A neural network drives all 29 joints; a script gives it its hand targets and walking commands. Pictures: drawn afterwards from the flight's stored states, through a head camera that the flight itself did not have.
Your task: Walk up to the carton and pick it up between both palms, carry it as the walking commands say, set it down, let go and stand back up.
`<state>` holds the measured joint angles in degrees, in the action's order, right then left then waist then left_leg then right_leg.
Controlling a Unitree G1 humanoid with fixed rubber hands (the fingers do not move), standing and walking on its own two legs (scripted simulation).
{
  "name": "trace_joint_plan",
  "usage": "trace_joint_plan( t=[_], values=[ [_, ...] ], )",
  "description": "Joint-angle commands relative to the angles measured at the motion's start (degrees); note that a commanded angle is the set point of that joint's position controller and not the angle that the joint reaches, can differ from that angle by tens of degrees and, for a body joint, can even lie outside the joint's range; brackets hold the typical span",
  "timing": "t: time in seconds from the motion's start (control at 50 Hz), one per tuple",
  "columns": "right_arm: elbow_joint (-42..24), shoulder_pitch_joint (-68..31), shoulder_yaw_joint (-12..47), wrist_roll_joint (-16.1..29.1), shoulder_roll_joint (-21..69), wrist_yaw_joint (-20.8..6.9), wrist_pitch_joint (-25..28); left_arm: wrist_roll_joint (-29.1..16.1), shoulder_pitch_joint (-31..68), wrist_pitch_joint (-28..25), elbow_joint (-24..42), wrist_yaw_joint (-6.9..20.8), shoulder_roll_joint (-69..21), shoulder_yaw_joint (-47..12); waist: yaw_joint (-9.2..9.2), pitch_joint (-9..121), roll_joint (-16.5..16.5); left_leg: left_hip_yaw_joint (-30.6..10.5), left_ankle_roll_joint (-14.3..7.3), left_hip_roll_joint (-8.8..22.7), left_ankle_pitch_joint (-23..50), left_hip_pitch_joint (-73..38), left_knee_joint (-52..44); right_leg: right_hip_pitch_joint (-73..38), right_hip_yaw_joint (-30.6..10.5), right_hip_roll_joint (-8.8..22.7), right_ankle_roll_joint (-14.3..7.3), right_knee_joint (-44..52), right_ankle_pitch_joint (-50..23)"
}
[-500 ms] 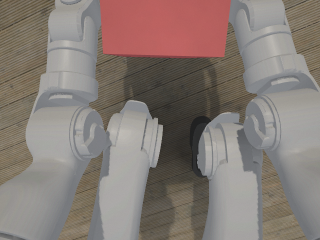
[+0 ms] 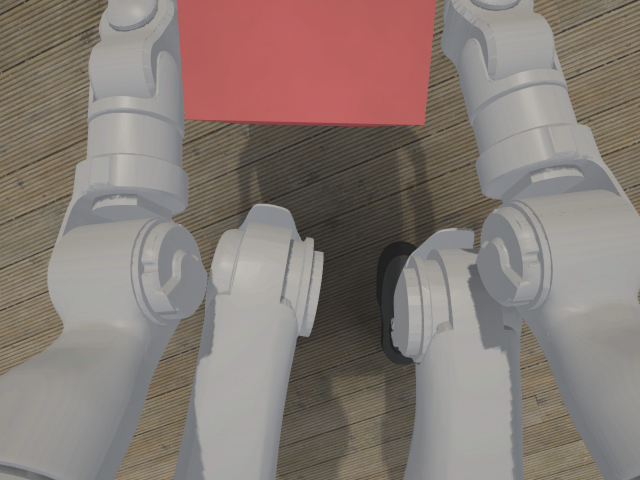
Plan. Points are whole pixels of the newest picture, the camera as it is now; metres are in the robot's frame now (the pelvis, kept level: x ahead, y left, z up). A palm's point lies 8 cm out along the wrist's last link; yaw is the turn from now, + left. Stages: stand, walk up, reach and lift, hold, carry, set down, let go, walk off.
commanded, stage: set down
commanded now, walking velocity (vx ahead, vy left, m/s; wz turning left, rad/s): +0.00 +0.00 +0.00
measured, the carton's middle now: out of the picture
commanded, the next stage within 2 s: none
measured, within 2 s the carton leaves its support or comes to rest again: neither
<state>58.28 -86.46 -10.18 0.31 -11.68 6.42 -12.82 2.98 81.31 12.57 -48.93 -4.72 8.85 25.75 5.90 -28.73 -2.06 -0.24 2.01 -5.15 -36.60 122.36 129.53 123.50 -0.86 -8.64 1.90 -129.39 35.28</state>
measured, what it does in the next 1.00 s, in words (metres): stands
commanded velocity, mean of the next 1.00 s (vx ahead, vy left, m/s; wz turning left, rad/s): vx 0.00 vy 0.00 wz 0.00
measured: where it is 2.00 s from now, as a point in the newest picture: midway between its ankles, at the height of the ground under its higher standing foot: (331, 316)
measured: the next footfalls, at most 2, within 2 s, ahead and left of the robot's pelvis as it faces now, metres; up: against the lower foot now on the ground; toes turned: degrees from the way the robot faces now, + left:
none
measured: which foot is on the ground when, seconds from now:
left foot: down 0.00-1.00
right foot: down 0.00-1.00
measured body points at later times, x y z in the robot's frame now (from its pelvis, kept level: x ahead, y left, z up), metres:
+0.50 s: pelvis +0.00 +0.00 +0.00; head +0.37 +0.03 +0.25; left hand +0.54 +0.21 -0.16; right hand +0.57 -0.06 -0.17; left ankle +0.11 +0.12 -0.33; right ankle +0.11 -0.11 -0.33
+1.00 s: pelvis +0.00 +0.00 +0.02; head +0.38 +0.03 +0.24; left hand +0.52 +0.23 -0.17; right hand +0.57 -0.09 -0.17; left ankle +0.11 +0.12 -0.33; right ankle +0.11 -0.11 -0.33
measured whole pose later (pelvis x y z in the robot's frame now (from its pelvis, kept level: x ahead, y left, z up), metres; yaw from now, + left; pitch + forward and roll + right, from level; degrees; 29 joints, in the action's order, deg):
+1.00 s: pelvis +0.00 +0.00 +0.02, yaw +0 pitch +31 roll +1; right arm 54.8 -84.0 -0.2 9.5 -20.4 8.6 -9.6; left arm -11.6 80.1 6.8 -52.8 -8.5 16.2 11.8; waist 6.0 -30.1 -1.2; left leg 0.2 1.8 -5.3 -35.3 121.8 125.8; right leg 122.7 -1.9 -8.3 2.5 -126.1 34.5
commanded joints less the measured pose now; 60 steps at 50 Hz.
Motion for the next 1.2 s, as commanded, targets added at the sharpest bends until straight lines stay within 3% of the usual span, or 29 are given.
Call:
trace_joint_plan(
  t=[0.0, 0.06, 0.08, 0.14, 0.22, 0.26, 0.34, 0.36, 0.38, 0.4, 0.44, 0.46, 0.5, 0.52, 0.56, 0.58, 0.62, 0.7, 0.74, 0.76, 0.8, 0.86, 0.9, 0.94, 1.0, 1.06, 1.14, 1.16, 1.18],
  values=[
    [-7.8, -34.9, 17.3, 3.7, 52.1, -12.1, 2.4, -4.7, 31.2, 0.6, 0.4, 14.8, -52.2, -24.8, 4.35, 75.1, -1.7, 4.2, -0.9, -1.8, 23.4, -28.6, -12.6, -28.8, 2.7, -1.2, -2.8, 10.1, -16.1],
    [-7.4, -33.1, 16.7, 3.1, 52.1, -12.0, 2.5, -5.5, 31.5, 0.1, 1.2, 14.8, -51.8, -25.9, 3.24, 74.9, -1.0, 4.1, -0.8, -1.8, 24.2, -28.3, -12.7, -27.8, 3.0, -1.4, -2.8, 9.5, -16.9],
    [-6.6, -32.7, 16.4, 2.3, 51.6, -12.1, 2.3, -4.3, 30.3, 0.2, -0.3, 14.7, -50.4, -24.2, 3.89, 72.0, -2.8, 4.1, -0.8, -1.8, 23.2, -27.7, -12.9, -27.3, 3.0, -1.0, -2.4, 10.1, -15.5],
    [-6.5, -31.8, 16.2, 2.4, 51.5, -12.2, 2.8, -3.7, 28.0, 0.1, -1.0, 14.9, -51.3, -24.4, 4.58, 70.8, -0.6, 3.9, -0.5, -1.9, 24.2, -27.9, -13.0, -25.1, 3.1, -1.4, -2.6, 9.5, -16.0],
    [-5.2, -29.4, 14.6, 0.3, 50.7, -12.2, 2.9, -3.7, 28.0, -0.3, -1.6, 14.8, -51.1, -23.6, 2.68, 68.5, -1.4, 3.3, -0.4, -2.0, 23.2, -27.2, -12.9, -23.7, 3.4, -1.2, -2.5, 9.4, -14.5],
    [-7.9, -31.1, 16.0, 1.5, 49.7, -12.0, 3.6, -3.5, 27.7, -0.8, 0.2, 14.2, -49.2, -24.5, 3.89, 72.1, -0.6, 3.7, -0.2, -2.1, 25.5, -29.3, -12.4, -25.3, 3.2, -1.3, -2.5, 9.0, -16.3],
    [-7.4, -28.9, 14.0, 0.9, 43.9, -10.9, 4.3, -3.9, 26.2, -1.4, 0.2, 13.1, -45.7, -23.3, 2.66, 74.5, -0.2, 3.4, 0.6, -2.0, 27.3, -31.4, -12.4, -26.4, 3.8, -1.2, -2.3, 9.1, -17.2],
    [-8.8, -30.5, 14.6, 0.9, 41.2, -10.3, 4.7, -3.7, 25.8, -1.7, 0.1, 12.5, -42.9, -21.9, 3.63, 74.6, -0.8, 3.7, 0.7, -2.1, 27.0, -31.0, -12.5, -27.5, 3.8, -1.0, -1.9, 9.3, -17.5],
    [-8.6, -29.4, 13.4, 0.5, 39.5, -9.6, 4.8, -3.9, 26.1, -2.2, 0.9, 11.7, -39.3, -21.3, 2.72, 76.7, -1.6, 3.2, 0.8, -1.8, 27.9, -33.0, -12.9, -28.2, 4.6, -1.1, -1.5, 8.8, -17.8],
    [-6.9, -28.0, 12.1, 0.6, 37.9, -9.3, 4.8, -2.8, 25.0, -2.3, -0.2, 11.2, -37.6, -20.0, 3.54, 75.6, -0.2, 3.7, 1.0, -1.7, 26.8, -31.8, -12.4, -27.7, 3.8, -1.0, -1.6, 9.1, -17.2],
    [-6.1, -25.4, 10.1, -0.5, 32.0, -8.2, 5.0, -3.3, 23.6, -2.8, 0.1, 10.2, -33.2, -18.5, 2.17, 76.5, -0.7, 3.7, 1.4, -1.8, 26.6, -33.1, -13.2, -28.2, 4.4, -1.0, -1.4, 9.4, -16.3],
    [-6.8, -25.7, 9.7, -0.3, 28.9, -7.6, 5.4, -2.4, 23.0, -3.2, 0.5, 9.3, -28.8, -16.8, 3.29, 77.5, -0.9, 3.7, 1.5, -1.6, 26.7, -33.9, -13.4, -28.7, 4.4, -0.7, -1.2, 9.4, -16.3],
    [-5.3, -21.9, 5.9, -1.3, 17.1, -4.9, 6.3, -1.5, 19.5, -4.2, -1.2, 6.4, -18.3, -12.7, 3.14, 77.0, -0.4, 4.4, 2.0, -1.4, 25.9, -33.1, -13.6, -30.2, 4.1, -0.5, -1.2, 10.0, -16.7],
    [-6.7, -22.3, 5.5, -0.5, 12.4, -3.6, 6.5, -1.1, 19.7, -5.0, 0.0, 4.5, -10.5, -10.5, 4.35, 79.8, -1.0, 4.0, 1.9, -1.1, 25.9, -34.9, -14.0, -31.3, 4.3, -0.2, -0.7, 9.7, -16.2],
    [-9.3, -20.9, 4.4, 0.9, -1.4, 0.5, 7.4, -1.7, 18.3, -6.7, 1.7, 0.1, 4.8, -6.5, 4.62, 87.3, -1.3, 5.2, 2.2, -0.8, 27.6, -37.1, -14.0, -38.1, 3.9, 0.0, -0.4, 10.3, -19.9],
    [-10.6, -21.3, 3.5, 1.2, -8.3, 2.4, 7.6, -2.8, 17.6, -7.2, 2.7, -1.7, 9.9, -5.3, 4.08, 91.8, -2.1, 5.4, 2.5, -0.6, 27.6, -38.8, -13.9, -41.9, 4.0, 0.7, -0.5, 10.5, -20.6],
    [-8.4, -19.9, 4.5, 2.7, -10.5, 3.5, 7.0, -5.3, 17.0, -7.6, 2.9, -3.3, 12.6, -7.0, 4.17, 95.2, -1.6, 5.1, 2.8, 0.1, 29.6, -41.0, -14.7, -44.6, 3.8, 1.1, -0.4, 10.5, -23.0],
    [-11.2, -19.5, 6.9, 5.2, -10.7, 3.5, 7.4, -12.2, 16.9, -9.1, 4.7, -3.6, 12.5, -13.1, 2.37, 96.0, -3.1, 3.8, 2.1, 0.7, 32.9, -39.9, -15.0, -43.0, 2.7, 2.0, -0.5, 11.2, -25.9],
    [-12.2, -21.5, 9.1, 7.4, -10.5, 3.1, 7.0, -13.4, 17.4, -9.1, 3.0, -3.7, 14.0, -14.0, 4.20, 97.5, -3.2, 3.8, 1.7, 1.4, 33.2, -38.5, -15.2, -44.8, 2.0, 2.3, -0.5, 11.0, -26.6],
    [-12.3, -21.4, 8.4, 7.3, -12.3, 3.0, 7.1, -14.1, 17.0, -9.2, 4.6, -3.8, 14.2, -14.3, 3.66, 97.9, -3.2, 3.7, 1.8, 1.5, 33.5, -38.8, -15.3, -44.5, 1.9, 2.5, -0.5, 11.0, -26.6],
    [-13.1, -21.8, 9.7, 8.3, -11.8, 2.6, 6.9, -14.6, 18.7, -9.6, 5.3, -3.8, 16.2, -13.9, 5.17, 98.1, -2.7, 4.2, 1.7, 1.8, 33.3, -37.6, -15.0, -44.8, 1.1, 2.6, -0.6, 11.3, -26.5],
    [-11.9, -21.6, 8.9, 8.8, -13.4, 2.2, 6.8, -14.6, 18.9, -9.6, 5.8, -3.7, 17.1, -14.4, 4.69, 98.1, -1.9, 3.7, 1.4, 2.1, 32.6, -38.9, -15.6, -42.7, 1.8, 2.5, -0.5, 11.0, -25.0],
    [-12.2, -22.7, 9.5, 9.1, -13.8, 1.9, 6.6, -14.1, 17.9, -9.4, 5.3, -3.7, 18.1, -12.8, 6.46, 99.5, -3.5, 4.0, 1.2, 2.2, 32.4, -37.8, -15.4, -43.8, 1.3, 2.9, -0.4, 10.9, -24.9],
    [-14.5, -23.0, 10.0, 9.2, -14.0, 2.2, 6.1, -14.7, 18.3, -8.8, 7.0, -3.7, 17.6, -12.9, 5.86, 103.8, -4.3, 4.3, 0.9, 1.9, 31.7, -39.9, -15.9, -47.2, 1.9, 2.9, -0.5, 11.6, -24.7],
    [-15.2, -20.1, 9.5, 9.6, -12.5, 2.2, 4.6, -13.5, 15.3, -7.3, 8.4, -4.2, 17.5, -11.8, 7.17, 108.2, -3.1, 5.1, 0.7, 1.6, 32.4, -43.5, -17.1, -48.6, 2.5, 2.5, -0.5, 13.1, -24.2],
    [-22.3, -20.5, 8.4, 9.1, -13.4, 2.7, 3.1, -13.8, 16.0, -5.6, 16.3, -4.7, 16.5, -11.9, 5.93, 116.5, -3.1, 4.7, 0.4, 0.8, 34.7, -49.4, -18.2, -52.4, 3.3, 2.2, -0.5, 13.9, -25.8],
    [-24.4, -19.0, 5.0, 6.5, -14.7, 3.2, 0.8, -12.8, 14.2, -2.4, 19.5, -5.2, 15.2, -11.4, 3.80, 114.1, -1.8, 4.4, 0.6, 0.6, 32.1, -51.6, -21.4, -50.2, 4.7, 1.5, -1.0, 17.5, -22.0],
    [-25.8, -19.0, 5.4, 7.5, -14.0, 3.2, 0.4, -12.2, 13.7, -1.9, 19.8, -5.2, 15.4, -11.0, 5.03, 116.5, -0.9, 4.7, 0.8, 0.4, 33.7, -54.0, -21.9, -50.4, 4.8, 1.2, -1.1, 18.1, -22.2],
    [-28.2, -17.9, 3.7, 5.8, -14.7, 3.3, 0.2, -11.6, 13.0, -1.5, 23.9, -5.5, 16.1, -10.1, 3.94, 118.8, -1.1, 4.1, 0.9, 0.1, 35.4, -56.3, -22.7, -51.0, 5.4, 0.8, -1.1, 18.7, -22.9]
  ],
)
